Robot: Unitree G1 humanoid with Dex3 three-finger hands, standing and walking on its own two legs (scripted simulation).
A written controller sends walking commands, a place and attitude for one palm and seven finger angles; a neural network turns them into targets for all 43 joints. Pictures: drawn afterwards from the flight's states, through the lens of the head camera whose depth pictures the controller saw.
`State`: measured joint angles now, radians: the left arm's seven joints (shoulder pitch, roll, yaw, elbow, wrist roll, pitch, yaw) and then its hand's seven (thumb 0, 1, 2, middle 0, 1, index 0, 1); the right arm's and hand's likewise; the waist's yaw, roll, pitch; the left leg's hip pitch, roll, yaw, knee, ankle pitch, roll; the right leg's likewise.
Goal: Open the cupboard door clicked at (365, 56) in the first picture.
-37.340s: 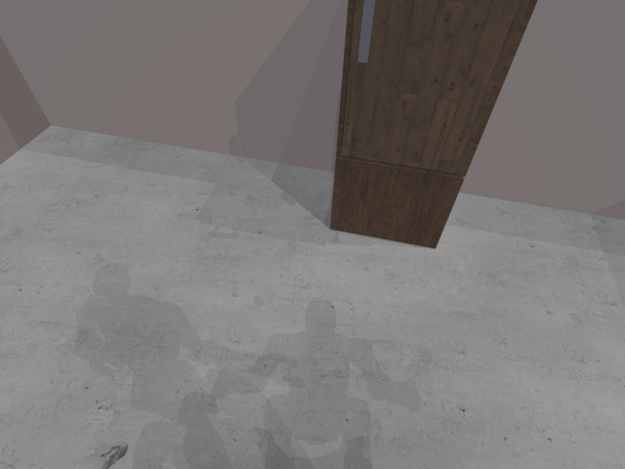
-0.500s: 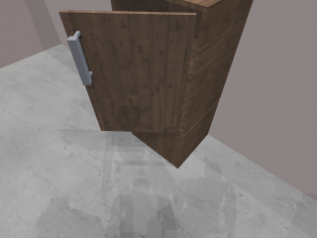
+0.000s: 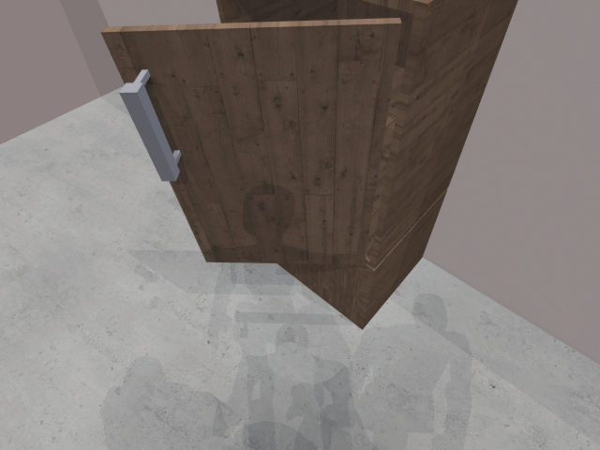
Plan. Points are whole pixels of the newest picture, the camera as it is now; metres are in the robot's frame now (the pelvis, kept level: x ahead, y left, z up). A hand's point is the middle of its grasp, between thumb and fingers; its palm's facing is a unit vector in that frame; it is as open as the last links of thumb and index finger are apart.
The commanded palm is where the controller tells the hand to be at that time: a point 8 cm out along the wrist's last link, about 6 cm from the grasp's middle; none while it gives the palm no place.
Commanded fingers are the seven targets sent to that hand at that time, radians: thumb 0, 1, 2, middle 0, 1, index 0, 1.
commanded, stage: shuffle to correct the standing spot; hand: left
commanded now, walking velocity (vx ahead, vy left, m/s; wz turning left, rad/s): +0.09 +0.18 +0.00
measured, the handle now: (157, 128) +0.56 +0.27 +0.12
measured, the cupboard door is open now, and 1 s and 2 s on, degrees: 39 39 39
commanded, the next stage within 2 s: come to a stop and stand still in 0.16 s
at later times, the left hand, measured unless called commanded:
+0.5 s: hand out of the picture +0.07 +0.28 -0.17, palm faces +0.07 -0.97 -0.23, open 7.3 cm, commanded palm none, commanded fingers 0.00 0.90 0.90 -0.20 -0.30 -0.20 -0.30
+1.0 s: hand out of the picture +0.04 +0.20 -0.15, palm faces +0.03 -0.98 -0.19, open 7.3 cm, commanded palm none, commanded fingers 0.00 0.90 0.90 -0.20 -0.30 -0.20 -0.30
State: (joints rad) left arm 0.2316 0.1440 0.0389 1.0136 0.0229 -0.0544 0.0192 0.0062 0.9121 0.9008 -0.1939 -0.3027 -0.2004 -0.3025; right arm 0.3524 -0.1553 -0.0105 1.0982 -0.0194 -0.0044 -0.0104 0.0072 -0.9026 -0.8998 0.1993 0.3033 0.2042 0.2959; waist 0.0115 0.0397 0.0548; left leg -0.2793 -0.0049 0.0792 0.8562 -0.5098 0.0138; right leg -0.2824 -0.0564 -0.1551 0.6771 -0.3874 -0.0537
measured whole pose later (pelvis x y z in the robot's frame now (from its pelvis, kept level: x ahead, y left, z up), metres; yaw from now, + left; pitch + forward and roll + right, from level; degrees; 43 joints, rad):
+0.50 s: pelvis +0.06 +0.08 +0.01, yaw +0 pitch +0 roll +0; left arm 0.26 0.23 0.06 1.03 0.02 0.03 0.04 0.01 0.91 0.90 -0.19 -0.30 -0.20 -0.30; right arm 0.14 -0.15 -0.01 0.96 -0.02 -0.01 -0.02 0.01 -0.91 -0.90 0.20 0.30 0.20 0.30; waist 0.04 -0.07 0.07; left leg -0.35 0.02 0.12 0.53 -0.19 0.04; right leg -0.39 -0.05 -0.02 1.03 -0.48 0.02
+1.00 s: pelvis +0.04 +0.03 +0.02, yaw -1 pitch +0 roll +1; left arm 0.33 0.13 0.02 1.05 0.02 -0.02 0.02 0.01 0.92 0.90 -0.20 -0.30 -0.20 -0.30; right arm 0.33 -0.18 -0.03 1.09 -0.02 0.03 0.00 0.01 -0.91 -0.90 0.20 0.30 0.20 0.30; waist 0.00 0.00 0.02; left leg -0.36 0.03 0.06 0.73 -0.35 -0.04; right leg -0.13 0.00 -0.08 0.40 -0.28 -0.05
